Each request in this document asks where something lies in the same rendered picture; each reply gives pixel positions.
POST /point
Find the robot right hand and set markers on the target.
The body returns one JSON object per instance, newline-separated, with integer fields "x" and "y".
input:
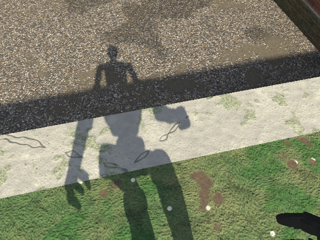
{"x": 305, "y": 221}

